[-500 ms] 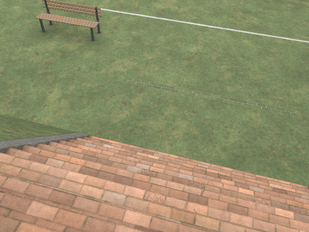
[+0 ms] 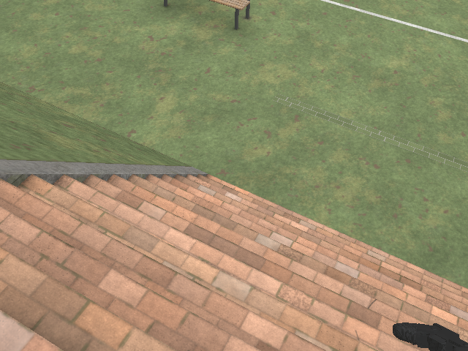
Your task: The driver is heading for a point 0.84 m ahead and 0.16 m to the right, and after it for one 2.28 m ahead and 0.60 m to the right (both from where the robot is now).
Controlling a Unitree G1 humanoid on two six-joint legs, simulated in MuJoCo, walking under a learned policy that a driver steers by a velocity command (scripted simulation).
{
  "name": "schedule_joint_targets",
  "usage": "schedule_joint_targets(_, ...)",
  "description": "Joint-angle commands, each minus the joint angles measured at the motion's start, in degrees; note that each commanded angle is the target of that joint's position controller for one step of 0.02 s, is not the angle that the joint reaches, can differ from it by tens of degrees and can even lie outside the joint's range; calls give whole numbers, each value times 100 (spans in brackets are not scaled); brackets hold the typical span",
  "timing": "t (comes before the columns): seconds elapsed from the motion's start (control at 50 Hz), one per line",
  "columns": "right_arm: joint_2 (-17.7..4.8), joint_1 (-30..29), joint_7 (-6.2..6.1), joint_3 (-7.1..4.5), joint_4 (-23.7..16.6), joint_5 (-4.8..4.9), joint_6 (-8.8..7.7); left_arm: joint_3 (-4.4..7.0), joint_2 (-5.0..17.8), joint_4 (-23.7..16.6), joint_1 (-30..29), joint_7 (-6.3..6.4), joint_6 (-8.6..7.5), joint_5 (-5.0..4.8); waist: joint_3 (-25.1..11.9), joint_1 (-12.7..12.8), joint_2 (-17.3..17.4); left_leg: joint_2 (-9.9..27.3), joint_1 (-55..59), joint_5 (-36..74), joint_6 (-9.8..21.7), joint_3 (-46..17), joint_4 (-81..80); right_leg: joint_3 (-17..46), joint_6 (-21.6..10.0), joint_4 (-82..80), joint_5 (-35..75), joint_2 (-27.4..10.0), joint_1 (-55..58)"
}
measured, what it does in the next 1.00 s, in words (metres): goes down: left foot 0.22 m lower, then right foot 0.22 m lower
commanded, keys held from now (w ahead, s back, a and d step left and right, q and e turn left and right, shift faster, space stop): w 1.00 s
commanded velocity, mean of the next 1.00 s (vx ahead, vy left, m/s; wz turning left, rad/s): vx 0.50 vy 0.00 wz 0.02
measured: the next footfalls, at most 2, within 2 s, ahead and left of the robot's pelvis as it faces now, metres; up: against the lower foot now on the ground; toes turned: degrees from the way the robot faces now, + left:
left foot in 0.16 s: +0.17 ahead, +0.15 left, -0.16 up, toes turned +3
right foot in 0.56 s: +0.29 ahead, -0.16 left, -0.38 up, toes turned -3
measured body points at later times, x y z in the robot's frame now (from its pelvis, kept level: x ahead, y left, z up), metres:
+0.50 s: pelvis +0.21 +0.00 -0.25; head +0.17 +0.00 +0.19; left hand +0.37 +0.24 -0.36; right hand +0.14 -0.22 -0.41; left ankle +0.13 +0.15 -0.84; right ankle +0.33 -0.16 -0.94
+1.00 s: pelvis +0.40 -0.05 -0.42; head +0.38 -0.07 +0.03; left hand +0.28 +0.16 -0.55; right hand +0.59 -0.24 -0.53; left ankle +0.63 +0.12 -1.09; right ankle +0.25 -0.16 -1.06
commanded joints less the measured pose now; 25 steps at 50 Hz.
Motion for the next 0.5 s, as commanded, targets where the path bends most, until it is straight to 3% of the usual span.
schedule_joint_targets(0.02, -461, 2028, -24, -323, 404, -74, -74, 129, 641, -600, -1024, -62, -57, -75, -562, -1759, 235, 150, 4497, 77, -114, -735, -2579, 4, -327, 531, 2672, 158, -2613)
schedule_joint_targets(0.04, -596, 3104, -109, -428, 679, -152, -56, 176, 743, -744, -1772, -18, -125, -1, -506, -2718, 712, 444, 5458, -273, -29, -913, -2940, 117, -179, 2139, 2026, 466, -3275)
schedule_joint_targets(0.06, -830, 3380, -235, -452, 919, -254, -79, 124, 582, -936, -2009, 27, -111, -60, -329, -2857, 1544, 746, 5307, -1623, 4, -1347, -3749, -428, -278, 2877, 1647, 729, -3931)
schedule_joint_targets(0.08, -702, 3708, -259, -447, 1071, -372, -89, 183, 648, -871, -2317, 76, -181, -28, 151, -3094, 1440, 808, 5023, -2100, 10, -1322, -3329, 50, -437, 3108, 1461, 783, -4331)
schedule_joint_targets(0.1, -465, 3713, -217, -363, 1233, -265, -30, 222, 645, -762, -2244, 127, -171, -68, 470, -2889, 1207, 658, 4187, -584, 36, -746, -4077, -193, -438, 3228, 949, 812, -3738)
schedule_joint_targets(0.12, -277, 3486, -191, -326, 1187, -337, 16, 287, 684, -463, -1956, 159, -201, -20, 461, -2742, 759, 535, 4111, 497, 6, -141, -4535, -309, -463, 3907, 425, 867, -3076)
schedule_joint_targets(0.14, -152, 3474, -83, -234, 1213, -517, -36, 309, 443, -246, -1454, 146, -212, -158, 10, -2365, 402, 513, 4334, 295, -27, -90, -3496, -283, -606, 4154, 747, 1092, -3360)
schedule_joint_targets(0.16, 68, 3959, -36, -73, 1535, -512, -91, 286, 192, -417, -1759, 156, -228, -322, 203, -2341, 688, 438, 3573, -277, 3, -109, -3015, -189, -841, 4714, 1461, 1320, -3660)
schedule_joint_targets(0.18, 417, 3377, -134, 129, 1493, -256, -181, 181, -384, -593, -705, 52, -195, -286, 483, -1062, 1710, 795, 2447, 690, 139, -678, -3144, 217, -1185, 3119, 3011, 867, -3819)
schedule_joint_targets(0.2, 316, 2534, -272, 145, 1334, -173, -220, 185, -329, -453, -200, -42, -120, -43, 564, -454, 1770, 1179, 1916, 520, 432, -985, -3176, 411, -938, 1535, 3720, 546, -3652)
schedule_joint_targets(0.22, 198, 2086, -326, 139, 1291, -359, -172, 177, -222, -371, -207, -64, -103, 110, 640, -318, 1228, 1538, 1554, 716, 593, -1077, -3051, 253, -676, 952, 4340, 326, -3616)
schedule_joint_targets(0.24, -619, 2023, -387, -53, 1475, -766, -107, 118, -279, -274, -313, -66, -41, 147, 90, -227, 723, 1923, 1296, 249, 1064, -1984, -3144, 117, -456, 1693, 5275, 215, -3311)
schedule_joint_targets(0.26, -1364, 2006, -479, -342, 1463, -795, -144, 99, -99, -647, -805, -27, 4, 5, 75, -277, 1183, 2460, 1059, -505, 1548, -3259, -3009, 399, -314, 1272, 5663, 24, -3606)
schedule_joint_targets(0.28, -825, 2295, -629, -240, 1610, -615, -178, 251, 573, -862, -1469, -39, 33, -98, 220, -643, 728, 2528, 1909, -1162, 1434, -3699, -2672, 1219, -277, 693, 5978, -202, -4640)
schedule_joint_targets(0.3, -527, 2699, -755, -143, 1786, -520, -143, 282, 640, -1005, -1864, -130, 117, -11, 388, -781, 303, 2143, 1877, -2332, 1214, -3264, -2419, 1332, -311, -74, 6565, -99, -4615)
schedule_joint_targets(0.32, -502, 2520, -865, -68, 1780, -343, -96, 214, 482, -1073, -1952, -221, 255, 113, 459, -642, 279, 1865, 1455, -3634, 1020, -3073, -2133, 1088, -207, -215, 7321, -149, -4072)
schedule_joint_targets(0.34, -400, 2342, -917, 7, 1705, -254, -64, 210, 489, -1150, -2058, -312, 324, 141, 666, -625, 157, 1708, 1070, -4548, 895, -2888, -2053, 914, -213, -346, 7696, -177, -3800)
schedule_joint_targets(0.36, -433, 2294, -935, 23, 1656, -284, -40, 182, 410, -1208, -2181, -388, 379, 91, 856, -686, 61, 1589, 713, -5354, 790, -2691, -2008, 733, -227, -551, 7688, -121, -3511)
schedule_joint_targets(0.38, -539, 2240, -937, 10, 1571, -292, -67, 162, 411, -1194, -2298, -419, 367, 132, 927, -770, 23, 1319, 24, -5743, 760, -2318, -1901, 388, -214, -832, 7978, 13, -2729)
schedule_joint_targets(0.4, -619, 2308, -921, 12, 1574, -285, -43, 169, 434, -1124, -2285, -463, 365, 104, 889, -833, 155, 1293, -221, -5951, 726, -2136, -1795, 247, -187, -828, 7992, 54, -2197)
schedule_joint_targets(0.42, -640, 2322, -897, -16, 1523, -250, 8, 178, 474, -1120, -2411, -494, 386, 44, 895, -967, 230, 1293, -124, -6035, 664, -1985, -1610, 146, -178, -994, 7711, 40, -2102)
schedule_joint_targets(0.44, -668, 2480, -900, -68, 1561, -187, 48, 188, 474, -1085, -2570, -525, 399, 43, 902, -1163, 349, 1288, 179, -6090, 612, -1987, -1305, 87, -191, -1098, 7530, 4, -2168)
schedule_joint_targets(0.46, -665, 2531, -886, -108, 1558, -155, 83, 208, 513, -1095, -2731, -556, 384, -2, 956, -1335, 442, 1301, 538, -5745, 594, -2005, -1119, 17, -224, -1340, 7189, -62, -2274)
schedule_joint_targets(0.48, -753, 2488, -857, -168, 1555, -188, 94, 277, 651, -1050, -2774, -600, 355, 10, 914, -1426, 569, 1336, 723, -5207, 549, -1995, -837, -204, -283, -1522, 6743, -35, -2083)
schedule_joint_targets(0.5, -879, 2080, -851, -245, 1524, -186, 129, 334, 735, -885, -2266, -608, 319, 22, 766, -1173, 954, 1431, 859, -4611, 422, -1890, -360, -369, -422, -1815, 6447, -160, -1657)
